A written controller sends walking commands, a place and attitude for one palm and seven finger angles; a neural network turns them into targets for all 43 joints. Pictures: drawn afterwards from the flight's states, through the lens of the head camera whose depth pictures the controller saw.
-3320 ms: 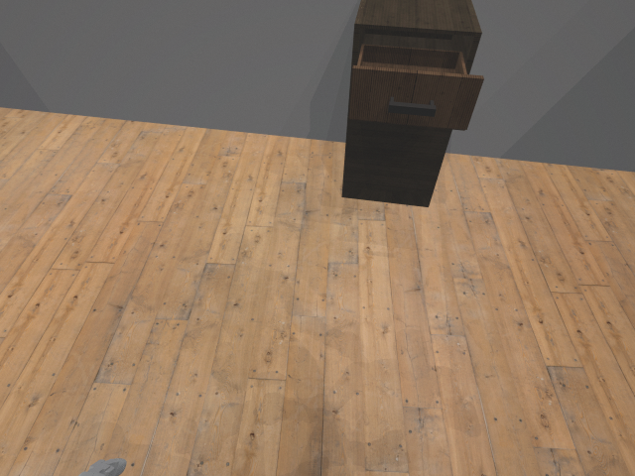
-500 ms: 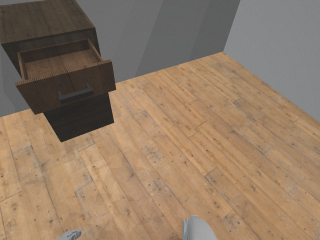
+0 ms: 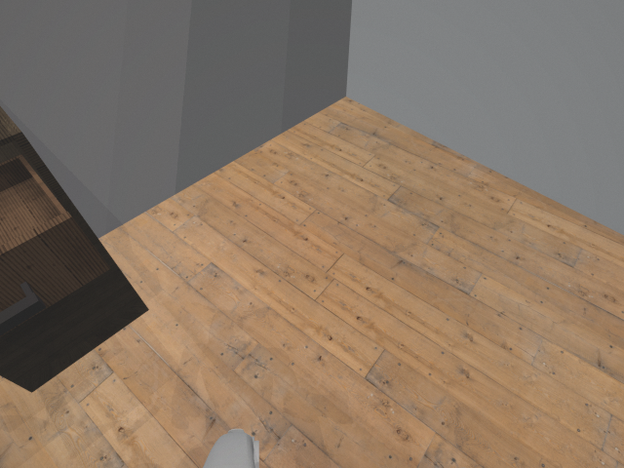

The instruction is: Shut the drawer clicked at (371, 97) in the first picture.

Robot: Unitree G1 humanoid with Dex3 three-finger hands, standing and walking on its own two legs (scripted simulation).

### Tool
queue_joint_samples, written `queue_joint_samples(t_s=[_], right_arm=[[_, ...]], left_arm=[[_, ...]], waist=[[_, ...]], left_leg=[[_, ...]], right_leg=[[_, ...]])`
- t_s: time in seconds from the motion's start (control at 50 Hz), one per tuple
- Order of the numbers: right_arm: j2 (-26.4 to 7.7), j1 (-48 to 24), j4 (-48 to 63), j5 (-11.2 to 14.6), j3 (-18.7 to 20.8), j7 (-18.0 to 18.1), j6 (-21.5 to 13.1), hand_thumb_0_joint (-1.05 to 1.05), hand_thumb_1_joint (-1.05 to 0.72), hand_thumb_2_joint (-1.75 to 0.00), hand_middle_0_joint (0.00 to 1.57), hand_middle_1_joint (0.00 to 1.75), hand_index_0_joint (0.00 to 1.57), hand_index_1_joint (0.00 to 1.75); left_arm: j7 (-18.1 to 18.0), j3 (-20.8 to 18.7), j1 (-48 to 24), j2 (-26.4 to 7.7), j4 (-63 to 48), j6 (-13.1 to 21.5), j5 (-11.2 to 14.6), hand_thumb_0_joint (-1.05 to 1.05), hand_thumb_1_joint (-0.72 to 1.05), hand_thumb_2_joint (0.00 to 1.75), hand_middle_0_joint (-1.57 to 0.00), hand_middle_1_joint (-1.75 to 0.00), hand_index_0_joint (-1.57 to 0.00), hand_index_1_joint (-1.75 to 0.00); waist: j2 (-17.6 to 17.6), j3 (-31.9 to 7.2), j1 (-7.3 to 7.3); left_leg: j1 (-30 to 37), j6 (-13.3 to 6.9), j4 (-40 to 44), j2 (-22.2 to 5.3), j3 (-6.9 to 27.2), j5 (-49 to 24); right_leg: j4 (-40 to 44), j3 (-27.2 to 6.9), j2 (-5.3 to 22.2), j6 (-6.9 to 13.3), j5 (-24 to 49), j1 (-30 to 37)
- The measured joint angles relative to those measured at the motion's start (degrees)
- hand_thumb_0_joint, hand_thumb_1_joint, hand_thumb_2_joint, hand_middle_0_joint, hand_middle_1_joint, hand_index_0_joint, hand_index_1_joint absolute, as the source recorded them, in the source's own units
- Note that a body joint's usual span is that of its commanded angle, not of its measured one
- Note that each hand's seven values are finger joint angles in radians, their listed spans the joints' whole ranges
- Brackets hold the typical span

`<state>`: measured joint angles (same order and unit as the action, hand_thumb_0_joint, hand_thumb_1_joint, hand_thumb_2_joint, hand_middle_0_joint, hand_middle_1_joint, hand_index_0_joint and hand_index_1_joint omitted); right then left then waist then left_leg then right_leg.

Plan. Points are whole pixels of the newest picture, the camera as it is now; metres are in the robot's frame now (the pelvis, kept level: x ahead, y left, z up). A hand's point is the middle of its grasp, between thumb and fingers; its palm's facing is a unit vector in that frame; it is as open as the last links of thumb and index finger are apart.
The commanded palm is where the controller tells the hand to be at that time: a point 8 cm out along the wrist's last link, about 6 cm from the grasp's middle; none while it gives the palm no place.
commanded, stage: turn to face it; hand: left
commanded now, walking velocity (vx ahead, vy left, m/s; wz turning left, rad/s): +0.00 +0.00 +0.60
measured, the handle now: out of the picture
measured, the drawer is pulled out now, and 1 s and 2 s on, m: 0.30 0.30 0.30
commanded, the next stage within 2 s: take the last steps up to it in 1.38 s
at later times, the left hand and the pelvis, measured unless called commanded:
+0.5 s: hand out of the picture +0.09 +0.24 -0.17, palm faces +0.27 -0.94 -0.20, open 7.4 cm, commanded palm none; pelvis +0.08 +0.04 +0.00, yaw +12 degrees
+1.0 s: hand out of the picture +0.06 +0.20 -0.16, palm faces +0.51 -0.82 -0.25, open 7.4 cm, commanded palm none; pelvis +0.09 -0.01 +0.00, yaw +32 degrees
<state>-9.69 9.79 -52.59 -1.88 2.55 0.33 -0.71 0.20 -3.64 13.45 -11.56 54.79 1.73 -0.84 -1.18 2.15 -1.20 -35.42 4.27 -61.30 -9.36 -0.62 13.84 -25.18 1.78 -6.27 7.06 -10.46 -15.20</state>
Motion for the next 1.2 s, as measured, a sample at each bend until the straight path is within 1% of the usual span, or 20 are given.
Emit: queue_joint_samples(t_s=[0.08,0.2,0.24,0.28,0.34,0.4,0.48,0.58,0.64,0.68,0.7,0.74,0.8,0.84,0.92,1.02,1.08,1.1,1.14,1.2], right_arm=[[-0.6,-1.8,-1.0,0.4,-0.2,0.1,0.2,0.01,-0.91,-0.89,0.2,0.3,0.19,0.3],[-0.2,-1.1,-4.0,1.0,-1.1,0.0,0.8,0.01,-0.91,-0.89,0.2,0.3,0.19,0.3],[0.5,-0.7,-4.6,0.8,-1.4,-0.1,0.8,0.01,-0.91,-0.89,0.2,0.3,0.19,0.3],[1.2,-0.5,-4.7,0.6,-1.9,-0.1,1.0,0.01,-0.91,-0.89,0.2,0.3,0.19,0.3],[1.5,0.2,-4.2,0.7,-2.0,0.3,1.3,0.01,-0.91,-0.89,0.2,0.3,0.2,0.3],[0.8,0.9,-3.7,0.7,-1.1,0.6,1.7,0.0,-0.93,-0.89,0.21,0.3,0.2,0.3],[-0.4,2.2,-3.3,0.6,-0.2,0.3,2.2,0.0,-0.92,-0.89,0.21,0.3,0.2,0.3],[-1.7,3.7,-2.6,0.4,1.0,0.0,2.9,0.01,-0.91,-0.89,0.21,0.3,0.2,0.3],[-2.5,4.3,-2.1,0.3,1.7,-0.2,3.5,0.01,-0.91,-0.89,0.21,0.3,0.2,0.3],[-3.1,5.1,-1.6,0.7,2.2,-0.3,3.8,0.01,-0.91,-0.89,0.21,0.3,0.2,0.3],[-3.4,5.1,-1.4,0.8,2.5,-0.4,4.1,0.01,-0.91,-0.89,0.21,0.3,0.2,0.3],[-4.6,4.8,-1.4,0.6,3.2,-0.4,4.7,0.01,-0.91,-0.89,0.2,0.3,0.2,0.3],[-5.6,4.4,-1.3,0.3,3.7,-1.0,5.4,0.01,-0.91,-0.89,0.2,0.3,0.2,0.3],[-5.8,3.9,-1.0,0.3,3.7,-1.3,5.4,0.01,-0.91,-0.89,0.2,0.3,0.19,0.3],[-5.8,2.4,-0.5,0.5,3.1,-1.7,5.7,0.01,-0.91,-0.89,0.2,0.3,0.19,0.3],[-5.4,-0.9,0.3,0.8,2.1,-1.9,5.6,0.01,-0.91,-0.89,0.2,0.3,0.19,0.3],[-5.3,-2.4,1.6,0.9,1.4,-1.9,4.5,0.01,-0.91,-0.89,0.2,0.3,0.19,0.3],[-5.2,-2.9,2.0,0.8,1.3,-1.9,3.8,0.01,-0.91,-0.89,0.2,0.3,0.19,0.3],[-4.3,-4.0,2.4,0.9,0.7,-1.7,2.8,0.01,-0.91,-0.89,0.2,0.3,0.19,0.3],[-3.2,-3.8,2.5,0.8,-0.1,-0.7,2.1,0.01,-0.91,-0.89,0.2,0.3,0.2,0.3]], left_arm=[[-0.8,0.6,2.3,0.3,1.4,0.5,-0.1,0.0,0.91,0.9,-0.2,-0.3,-0.2,-0.3],[-1.5,1.8,4.7,1.5,4.1,-0.1,0.0,0.0,0.91,0.9,-0.2,-0.3,-0.2,-0.3],[-1.6,1.7,5.0,1.5,4.7,-0.7,0.2,0.0,0.91,0.9,-0.2,-0.3,-0.2,-0.3],[-1.9,1.6,4.8,1.4,5.1,-1.6,0.5,0.0,0.91,0.9,-0.2,-0.3,-0.2,-0.3],[-1.8,1.2,4.0,1.6,5.0,-3.0,0.3,0.01,0.91,0.9,-0.2,-0.3,-0.2,-0.3],[-1.5,0.5,2.8,1.4,4.0,-3.7,0.2,0.01,0.91,0.9,-0.2,-0.3,-0.2,-0.3],[-1.4,-0.4,0.6,0.6,2.0,-4.3,0.1,0.01,0.9,0.9,-0.2,-0.3,-0.2,-0.3],[-1.5,-1.0,-3.0,-0.6,-0.8,-4.5,0.3,0.01,0.91,0.9,-0.2,-0.3,-0.2,-0.3],[-1.5,-0.9,-4.9,-1.1,-2.7,-4.0,0.6,0.01,0.91,0.9,-0.2,-0.3,-0.2,-0.3],[-1.5,-0.6,-5.2,-1.5,-4.4,-3.2,0.6,0.01,0.91,0.9,-0.2,-0.3,-0.2,-0.3],[-1.7,-0.5,-5.3,-1.5,-4.9,-2.6,0.3,0.0,0.9,0.9,-0.2,-0.3,-0.2,-0.3],[-1.7,0.2,-5.5,-0.7,-5.3,-2.5,0.1,0.0,0.9,0.9,-0.2,-0.3,-0.2,-0.3],[-1.6,0.9,-4.4,0.1,-5.7,-2.7,-0.1,0.0,0.9,0.9,-0.2,-0.3,-0.2,-0.3],[-1.7,1.2,-3.8,0.3,-5.6,-2.8,-0.2,0.0,0.9,0.9,-0.2,-0.3,-0.2,-0.3],[-1.5,1.9,-2.5,0.5,-5.5,-2.6,-0.4,0.0,0.9,0.9,-0.2,-0.3,-0.2,-0.3],[-1.2,1.8,-0.3,-0.4,-4.6,-2.9,-0.7,0.0,0.9,0.9,-0.2,-0.3,-0.2,-0.3],[-1.1,1.1,1.6,-1.8,-3.5,-3.4,-0.5,0.0,0.9,0.9,-0.2,-0.3,-0.2,-0.3],[-1.0,0.7,2.2,-2.5,-3.1,-3.8,-0.2,0.0,0.9,0.9,-0.2,-0.3,-0.2,-0.3],[-1.4,0.1,2.4,-3.9,-1.7,-5.2,-0.1,0.01,0.9,0.9,-0.2,-0.3,-0.2,-0.3],[-1.6,-0.5,2.0,-5.0,0.2,-6.3,0.1,0.01,0.9,0.9,-0.2,-0.3,-0.2,-0.3]], waist=[[-0.2,-1.3,1.51],[0.4,-2.3,2.77],[1.8,-1.9,2.8],[3.6,-1.0,3.3],[3.5,0.0,2.91],[3.0,0.5,2.32],[2.1,0.7,1.36],[0.6,0.8,-0.16],[-0.4,0.8,-0.94],[-0.4,0.0,-0.98],[-0.3,0.0,-0.64],[-1.6,0.3,-1.07],[-1.6,0.1,-1.3],[-1.0,0.2,-1.45],[0.6,1.1,-0.83],[2.3,2.6,1.26],[3.2,2.7,2.11],[3.7,2.7,2.29],[5.0,3.4,3.0],[4.7,3.4,3.03]], left_leg=[[3.1,-0.4,8.3,2.1,-0.9,0.1],[15.3,-2.1,25.6,5.9,-2.7,-0.5],[18.2,-4.7,29.0,7.5,-2.8,-0.8],[18.6,-6.6,28.6,9.2,-3.1,1.0],[19.2,-7.5,30.2,10.1,-2.2,0.4],[19.6,-7.6,32.4,10.6,-0.8,-1.0],[19.5,-7.2,34.1,10.9,1.7,-2.3],[18.1,-5.9,33.8,11.0,5.5,-2.8],[16.6,-4.6,32.3,11.3,8.1,-2.6],[14.9,-3.5,29.7,12.4,9.4,-1.6],[13.3,-3.1,26.0,12.7,9.0,2.4],[9.5,-2.5,14.1,12.4,7.2,10.3],[5.5,-1.6,-0.9,10.9,3.1,10.3],[5.0,-0.8,-4.4,9.5,1.1,9.2],[7.5,0.1,-0.4,7.7,-1.1,9.9],[13.1,-0.6,12.1,7.2,-3.2,11.4],[18.7,-1.8,24.7,7.7,-4.7,5.0],[19.3,-3.8,26.6,8.1,-4.8,4.4],[18.7,-6.0,24.7,8.7,-4.8,5.6],[20.0,-6.5,26.8,8.6,-3.4,4.9]], right_leg=[[1.9,0.1,0.3,-0.7,-1.4,3.6],[1.0,3.0,1.4,-2.5,-5.9,8.1],[-3.6,4.2,2.8,-3.6,-9.2,7.2],[-13.2,3.8,4.9,-6.3,-15.1,3.6],[-27.5,1.8,6.2,-8.4,-20.1,-3.0],[-32.1,-0.2,7.9,-9.6,-17.7,-7.3],[-30.2,-2.1,9.4,-10.6,-15.1,-9.4],[-23.7,-2.7,8.7,-11.0,-14.7,-8.1],[-16.2,-2.5,7.2,-10.8,-13.0,-4.8],[-6.4,-2.1,7.2,-10.2,-8.5,-0.5],[-5.0,-1.9,7.5,-9.4,-4.8,-0.2],[-7.2,0.1,7.9,-7.8,-5.9,0.0],[-6.0,2.3,9.3,-7.2,-7.4,2.2],[-5.0,3.6,10.4,-7.2,-7.2,3.5],[-4.4,6.2,12.5,-7.5,-7.3,4.8],[-6.3,9.1,14.6,-8.7,-8.6,4.2],[-10.3,10.7,16.0,-10.1,-10.8,2.7],[-13.8,10.2,16.6,-10.5,-11.9,0.9],[-24.4,5.6,15.8,-11.1,-19.2,-3.7],[-35.6,1.8,13.2,-11.4,-19.5,-8.9]])
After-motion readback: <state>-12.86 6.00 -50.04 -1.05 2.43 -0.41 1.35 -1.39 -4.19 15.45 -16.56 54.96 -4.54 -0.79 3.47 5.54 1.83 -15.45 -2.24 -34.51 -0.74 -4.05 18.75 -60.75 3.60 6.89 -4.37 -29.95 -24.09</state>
